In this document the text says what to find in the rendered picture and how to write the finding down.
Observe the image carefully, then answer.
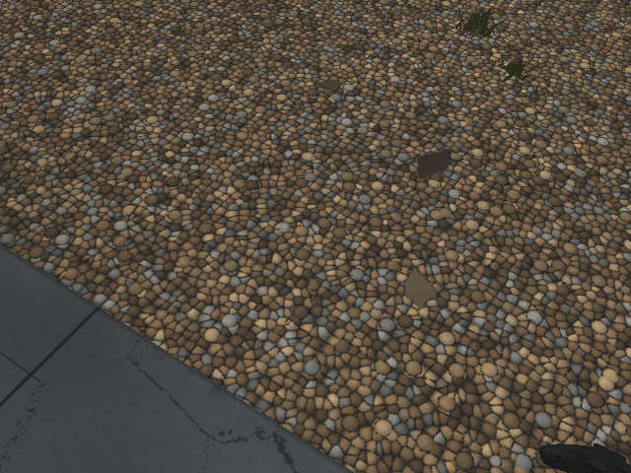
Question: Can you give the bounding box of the robot right hand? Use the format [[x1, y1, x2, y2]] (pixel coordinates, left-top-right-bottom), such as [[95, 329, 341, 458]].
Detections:
[[539, 443, 631, 473]]

